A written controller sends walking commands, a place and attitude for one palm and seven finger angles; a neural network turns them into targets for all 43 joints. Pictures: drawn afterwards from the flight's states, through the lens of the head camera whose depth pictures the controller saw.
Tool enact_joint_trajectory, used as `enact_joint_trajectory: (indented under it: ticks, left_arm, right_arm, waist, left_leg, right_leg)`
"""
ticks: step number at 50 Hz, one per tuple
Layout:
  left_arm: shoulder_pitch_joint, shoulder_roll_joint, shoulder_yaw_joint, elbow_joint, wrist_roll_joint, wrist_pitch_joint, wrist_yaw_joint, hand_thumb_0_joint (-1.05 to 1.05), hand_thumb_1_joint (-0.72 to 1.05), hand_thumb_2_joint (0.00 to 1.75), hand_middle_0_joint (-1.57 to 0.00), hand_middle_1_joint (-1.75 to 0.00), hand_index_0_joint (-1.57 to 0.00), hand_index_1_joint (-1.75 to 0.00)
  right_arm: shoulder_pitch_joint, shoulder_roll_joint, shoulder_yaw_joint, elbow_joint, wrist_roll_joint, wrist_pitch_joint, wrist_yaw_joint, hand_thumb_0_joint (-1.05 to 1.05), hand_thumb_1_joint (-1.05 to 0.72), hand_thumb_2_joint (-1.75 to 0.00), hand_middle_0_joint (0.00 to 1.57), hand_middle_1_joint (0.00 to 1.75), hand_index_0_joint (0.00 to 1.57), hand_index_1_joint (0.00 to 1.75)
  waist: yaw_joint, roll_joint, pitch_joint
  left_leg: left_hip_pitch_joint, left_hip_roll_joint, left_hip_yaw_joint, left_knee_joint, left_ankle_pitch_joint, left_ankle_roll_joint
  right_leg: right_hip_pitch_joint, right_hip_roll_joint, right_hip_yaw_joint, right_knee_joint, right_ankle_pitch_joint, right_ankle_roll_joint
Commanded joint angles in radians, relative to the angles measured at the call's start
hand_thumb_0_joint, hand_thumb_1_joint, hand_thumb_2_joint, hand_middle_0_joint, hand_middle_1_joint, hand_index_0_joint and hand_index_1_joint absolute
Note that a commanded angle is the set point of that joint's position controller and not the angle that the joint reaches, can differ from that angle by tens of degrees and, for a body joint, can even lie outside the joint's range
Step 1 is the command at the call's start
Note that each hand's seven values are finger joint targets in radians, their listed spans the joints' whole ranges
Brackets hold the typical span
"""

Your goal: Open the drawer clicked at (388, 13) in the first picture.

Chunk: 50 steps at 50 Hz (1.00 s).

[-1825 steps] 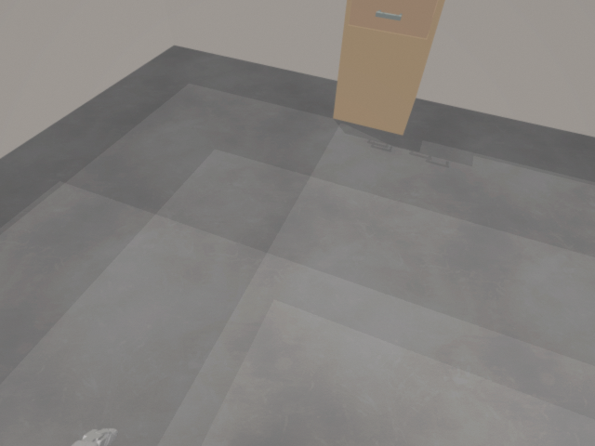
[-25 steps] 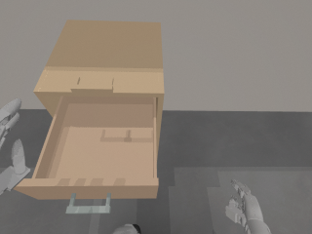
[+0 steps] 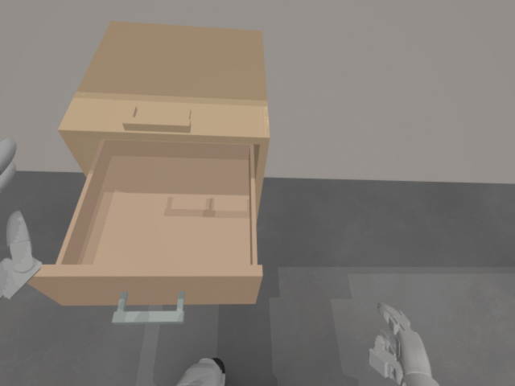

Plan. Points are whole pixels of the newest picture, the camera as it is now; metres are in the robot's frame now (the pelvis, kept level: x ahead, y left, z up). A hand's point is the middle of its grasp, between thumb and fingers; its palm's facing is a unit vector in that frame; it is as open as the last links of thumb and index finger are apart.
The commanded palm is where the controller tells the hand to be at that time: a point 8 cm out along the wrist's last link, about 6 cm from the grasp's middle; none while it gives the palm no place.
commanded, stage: step back with the hand held close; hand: left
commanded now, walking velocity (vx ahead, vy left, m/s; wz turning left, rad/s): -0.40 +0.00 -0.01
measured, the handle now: (151, 307) +0.25 +0.20 -0.13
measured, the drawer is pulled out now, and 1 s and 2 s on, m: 0.30 0.30 0.30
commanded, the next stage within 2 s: stop stepping back and stand still in 0.44 s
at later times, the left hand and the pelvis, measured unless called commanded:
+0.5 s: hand (66, 360) +0.14 +0.19 +0.15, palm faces +0.24 -0.86 -0.46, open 7.4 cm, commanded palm +0.05 +0.24 +0.19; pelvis -0.09 -0.04 +0.01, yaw -2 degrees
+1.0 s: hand out of the picture +0.00 +0.17 +0.16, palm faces +0.34 -0.82 -0.46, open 7.4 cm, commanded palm -0.06 +0.22 +0.19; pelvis -0.18 -0.07 +0.01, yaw +2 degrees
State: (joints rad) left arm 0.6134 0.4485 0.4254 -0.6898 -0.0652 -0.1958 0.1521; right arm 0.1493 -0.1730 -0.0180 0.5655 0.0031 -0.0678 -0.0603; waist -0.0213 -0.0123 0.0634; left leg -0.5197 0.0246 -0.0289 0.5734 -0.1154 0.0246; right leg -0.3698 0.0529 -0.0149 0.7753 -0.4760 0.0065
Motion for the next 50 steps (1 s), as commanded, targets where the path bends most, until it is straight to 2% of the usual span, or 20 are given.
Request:
enact_joint_trajectory:
  ticks: [1, 5, 8, 10, 12, 14, 16, 18, 21, 27, 30, 31, 32, 33, 35, 40, 43, 45, 47, 50]
  left_arm:
    - [0.132, 0.112, 0.112, -0.266, -0.014, -0.084, 0.01, 0.0, 0.9, 0.9, -0.2, -0.3, -0.2, -0.3]
    - [0.104, 0.174, 0.154, -0.293, -0.015, -0.094, -0.013, 0.0, 0.9, 0.9, -0.2, -0.3, -0.2, -0.3]
    - [0.111, 0.149, 0.142, -0.248, -0.026, -0.107, -0.041, 0.0, 0.9, 0.9, -0.2, -0.3, -0.2, -0.3]
    - [0.119, 0.168, 0.155, -0.198, -0.031, -0.103, -0.045, 0.0, 0.9, 0.9, -0.2, -0.3, -0.2, -0.3]
    - [0.089, 0.143, 0.131, -0.137, -0.015, -0.091, -0.025, 0.0, 0.9, 0.9, -0.2, -0.3, -0.2, -0.3]
    - [0.085, 0.119, 0.117, -0.065, 0.011, -0.063, -0.007, 0.0, 0.9, 0.9, -0.2, -0.3, -0.2, -0.3]
    - [0.028, 0.119, 0.106, -0.066, 0.019, -0.054, 0.001, 0.0, 0.9, 0.9, -0.2, -0.3, -0.2, -0.3]
    - [0.013, 0.107, 0.068, -0.108, 0.008, -0.049, -0.003, 0.0, 0.9, 0.9, -0.2, -0.3, -0.2, -0.3]
    - [0.084, 0.075, 0.033, -0.194, 0.0, -0.043, -0.015, 0.0, 0.9, 0.9, -0.2, -0.3, -0.2, -0.3]
    - [0.147, 0.116, 0.102, -0.331, -0.014, -0.051, -0.002, 0.0, 0.9, 0.9, -0.2, -0.3, -0.2, -0.3]
    - [0.209, 0.157, 0.176, -0.251, -0.01, -0.053, -0.001, 0.0, 0.9, 0.9, -0.2, -0.3, -0.2, -0.3]
    - [0.188, 0.141, 0.15, -0.231, -0.012, -0.051, -0.004, 0.0, 0.9, 0.9, -0.2, -0.3, -0.2, -0.3]
    - [0.166, 0.124, 0.129, -0.196, -0.011, -0.039, 0.0, 0.0, 0.9, 0.9, -0.2, -0.3, -0.2, -0.3]
    - [0.147, 0.098, 0.12, -0.149, -0.017, -0.02, 0.012, 0.0, 0.9, 0.9, -0.2, -0.3, -0.2, -0.3]
    - [0.09, 0.089, 0.103, -0.13, -0.002, -0.011, 0.021, 0.0, 0.9, 0.9, -0.2, -0.3, -0.2, -0.3]
    - [0.055, 0.071, 0.03, -0.016, 0.043, -0.031, 0.035, 0.0, 0.9, 0.9, -0.2, -0.3, -0.2, -0.3]
    - [0.039, 0.084, 0.02, -0.13, 0.036, -0.059, 0.037, 0.0, 0.9, 0.9, -0.2, -0.3, -0.2, -0.3]
    - [0.042, 0.115, 0.041, -0.194, 0.026, -0.068, 0.032, 0.0, 0.9, 0.9, -0.2, -0.3, -0.2, -0.3]
    - [0.089, 0.106, 0.061, -0.177, 0.029, -0.063, 0.032, 0.0, 0.9, 0.9, -0.2, -0.3, -0.2, -0.3]
    - [0.083, 0.103, 0.069, -0.165, 0.021, -0.063, 0.037, 0.0, 0.9, 0.9, -0.2, -0.3, -0.2, -0.3]
  right_arm:
    - [-0.063, -0.151, -0.045, -0.126, -0.008, -0.078, 0.015, 0.0, -0.9, -0.9, 0.2, 0.3, 0.2, 0.3]
    - [-0.078, -0.174, -0.041, -0.111, -0.011, -0.083, 0.021, 0.0, -0.9, -0.9, 0.2, 0.3, 0.2, 0.3]
    - [-0.071, -0.164, -0.042, -0.122, 0.005, -0.07, 0.024, 0.0, -0.9, -0.9, 0.2, 0.3, 0.2, 0.3]
    - [-0.073, -0.16, -0.069, -0.124, 0.038, -0.055, 0.016, 0.0, -0.9, -0.9, 0.2, 0.3, 0.2, 0.3]
    - [-0.124, -0.13, -0.062, -0.12, 0.037, -0.027, 0.002, 0.0, -0.9, -0.9, 0.2, 0.3, 0.2, 0.3]
    - [-0.155, -0.08, -0.023, -0.116, 0.012, 0.004, -0.017, 0.0, -0.9, -0.9, 0.2, 0.3, 0.2, 0.3]
    - [-0.141, -0.094, -0.011, -0.11, 0.012, 0.018, -0.039, 0.0, -0.9, -0.9, 0.2, 0.3, 0.2, 0.3]
    - [-0.107, -0.137, -0.045, -0.124, 0.025, 0.026, -0.03, 0.0, -0.9, -0.9, 0.2, 0.3, 0.2, 0.3]
    - [-0.082, -0.12, -0.042, -0.127, -0.01, -0.018, 0.007, 0.0, -0.9, -0.9, 0.2, 0.3, 0.2, 0.3]
    - [-0.085, -0.153, -0.052, -0.135, -0.009, -0.064, 0.023, 0.0, -0.9, -0.9, 0.2, 0.3, 0.2, 0.3]
    - [-0.071, -0.154, -0.054, -0.16, 0.009, -0.048, 0.018, 0.0, -0.9, -0.9, 0.2, 0.3, 0.2, 0.3]
    - [-0.04, -0.146, -0.056, -0.166, 0.019, -0.036, 0.015, 0.0, -0.9, -0.9, 0.2, 0.3, 0.2, 0.3]
    - [-0.03, -0.148, -0.079, -0.176, 0.041, -0.028, 0.009, 0.0, -0.9, -0.9, 0.2, 0.3, 0.2, 0.3]
    - [-0.035, -0.139, -0.076, -0.153, 0.034, -0.021, 0.007, 0.0, -0.9, -0.9, 0.2, 0.3, 0.2, 0.3]
    - [-0.05, -0.127, -0.051, -0.131, 0.016, -0.008, 0.005, 0.0, -0.9, -0.9, 0.2, 0.3, 0.2, 0.3]
    - [-0.069, -0.14, -0.028, -0.118, 0.013, -0.045, -0.004, 0.0, -0.9, -0.9, 0.2, 0.3, 0.2, 0.3]
    - [-0.033, -0.158, -0.038, -0.126, 0.005, -0.077, 0.002, 0.0, -0.9, -0.9, 0.2, 0.3, 0.2, 0.3]
    - [-0.025, -0.191, -0.06, -0.153, 0.012, -0.079, 0.011, 0.0, -0.9, -0.9, 0.2, 0.3, 0.2, 0.3]
    - [-0.015, -0.146, -0.034, -0.14, 0.018, -0.066, 0.017, 0.0, -0.9, -0.9, 0.2, 0.3, 0.2, 0.3]
    - [-0.02, -0.149, -0.039, -0.138, 0.023, -0.071, 0.015, 0.0, -0.9, -0.9, 0.2, 0.3, 0.2, 0.3]
  waist:
    - [0.024, 0.229, -0.274]
    - [0.031, 0.274, -0.305]
    - [0.028, 0.178, -0.32]
    - [0.013, -0.09, -0.307]
    - [-0.002, -0.151, -0.175]
    - [-0.009, -0.111, -0.102]
    - [-0.014, -0.108, -0.115]
    - [-0.005, -0.017, -0.201]
    - [0.022, 0.283, -0.272]
    - [0.031, 0.251, -0.312]
    - [0.018, 0.138, -0.267]
    - [-0.004, 0.014, -0.233]
    - [-0.016, -0.159, -0.193]
    - [-0.015, -0.183, -0.151]
    - [-0.033, -0.064, -0.149]
    - [-0.008, -0.158, -0.043]
    - [0.008, -0.016, -0.064]
    - [0.02, 0.073, -0.114]
    - [0.01, 0.153, -0.135]
    - [0.006, 0.06, -0.104]
  left_leg:
    - [0.22, 0.221, -0.233, -0.243, -0.024, 0.107]
    - [0.26, 0.2, -0.167, -0.182, 0.108, 0.075]
    - [0.292, 0.147, -0.101, -0.099, 0.131, 0.023]
    - [0.375, 0.021, -0.002, 0.16, -0.103, -0.032]
    - [0.195, -0.043, -0.007, 0.412, -0.271, -0.047]
    - [-0.001, -0.022, -0.041, 0.262, -0.35, -0.043]
    - [0.052, -0.018, -0.003, -0.073, -0.036, -0.028]
    - [0.312, 0.141, -0.084, -0.135, 0.631, 0.03]
    - [0.36, 0.271, -0.226, -0.17, 0.73, 0.11]
    - [0.235, 0.238, -0.176, -0.153, 0.361, 0.091]
    - [0.116, 0.099, -0.042, -0.069, -0.211, 0.01]
    - [0.105, 0.009, 0.017, 0.072, -0.326, -0.034]
    - [0.132, -0.055, 0.011, 0.363, -0.305, -0.058]
    - [0.099, -0.053, -0.034, 0.53, -0.293, -0.048]
    - [0.062, -0.014, -0.073, 0.53, -0.337, -0.039]
    - [0.172, -0.022, 0.064, -0.01, -0.283, 0.013]
    - [0.274, 0.041, 0.012, -0.249, -0.124, 0.045]
    - [0.35, 0.12, -0.056, -0.192, 0.098, 0.052]
    - [0.265, 0.104, -0.046, -0.21, 0.005, 0.047]
    - [0.208, 0.066, -0.012, -0.175, -0.126, 0.024]
  right_leg:
    - [0.047, -0.002, 0.005, -0.039, -0.033, -0.004]
    - [0.153, 0.007, -0.017, -0.274, 0.137, -0.007]
    - [0.19, -0.019, -0.036, -0.396, 0.279, -0.013]
    - [0.01, -0.17, 0.068, -0.464, 0.456, -0.052]
    - [-0.067, -0.346, 0.213, -0.461, 0.609, -0.137]
    - [0.139, -0.31, 0.145, -0.364, 0.931, -0.128]
    - [0.26, -0.197, 0.048, -0.235, 1.086, -0.039]
    - [0.158, -0.105, 0.006, -0.173, 0.727, 0.038]
    - [0.038, -0.035, 0.033, -0.021, -0.007, 0.005]
    - [0.127, -0.041, 0.017, -0.133, 0.108, 0.006]
    - [0.253, -0.063, -0.032, -0.383, 0.242, 0.004]
    - [0.186, -0.143, 0.041, -0.441, 0.207, -0.047]
    - [-0.002, -0.326, 0.342, -0.545, 0.049, -0.133]
    - [-0.044, -0.415, 0.41, -0.556, 0.136, -0.184]
    - [0.015, -0.396, 0.287, -0.492, 0.217, -0.183]
    - [0.12, -0.305, 0.166, -0.496, 0.217, -0.103]
    - [0.21, -0.219, 0.11, -0.397, 0.298, -0.039]
    - [0.194, -0.143, 0.056, -0.313, 0.377, -0.015]
    - [0.25, -0.116, 0.0, -0.307, 0.307, -0.004]
    - [0.252, -0.12, 0.041, -0.362, 0.281, -0.011]
